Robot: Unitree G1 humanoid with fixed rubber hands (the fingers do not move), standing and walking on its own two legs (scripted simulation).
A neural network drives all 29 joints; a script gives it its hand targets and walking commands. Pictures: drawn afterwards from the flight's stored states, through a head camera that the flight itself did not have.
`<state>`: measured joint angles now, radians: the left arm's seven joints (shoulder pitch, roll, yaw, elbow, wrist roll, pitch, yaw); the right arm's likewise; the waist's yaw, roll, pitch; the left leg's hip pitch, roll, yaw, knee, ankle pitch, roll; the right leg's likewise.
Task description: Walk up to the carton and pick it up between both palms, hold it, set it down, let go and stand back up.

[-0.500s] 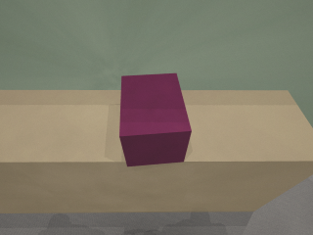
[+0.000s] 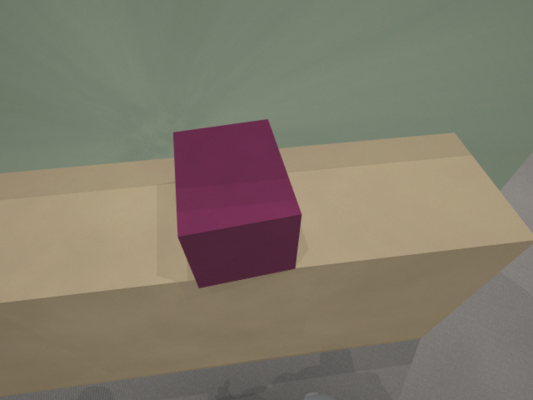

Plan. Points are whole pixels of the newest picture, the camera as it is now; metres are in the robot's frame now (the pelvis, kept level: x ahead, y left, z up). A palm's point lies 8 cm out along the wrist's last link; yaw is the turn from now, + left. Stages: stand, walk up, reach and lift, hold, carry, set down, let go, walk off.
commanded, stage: walk up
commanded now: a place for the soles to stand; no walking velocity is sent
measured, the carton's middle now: (234, 200) +0.47 +0.06 +0.00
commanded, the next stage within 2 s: reach and lift in 0.78 s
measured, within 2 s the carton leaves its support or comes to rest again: neither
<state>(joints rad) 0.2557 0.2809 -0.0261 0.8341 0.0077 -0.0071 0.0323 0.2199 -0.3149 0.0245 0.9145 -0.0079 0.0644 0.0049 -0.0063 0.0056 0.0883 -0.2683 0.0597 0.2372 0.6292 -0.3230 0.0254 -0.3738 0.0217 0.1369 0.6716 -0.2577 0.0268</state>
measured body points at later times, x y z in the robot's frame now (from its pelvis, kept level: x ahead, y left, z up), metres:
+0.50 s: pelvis -0.01 +0.00 +0.01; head +0.01 -0.01 +0.46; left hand +0.08 +0.26 -0.12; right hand +0.04 -0.27 -0.14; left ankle +0.02 +0.10 -0.72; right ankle +0.05 -0.12 -0.72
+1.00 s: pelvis -0.02 -0.01 -0.02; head +0.02 +0.00 +0.43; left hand +0.17 +0.26 -0.11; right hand +0.18 -0.26 -0.12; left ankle +0.02 +0.10 -0.72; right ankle +0.05 -0.12 -0.72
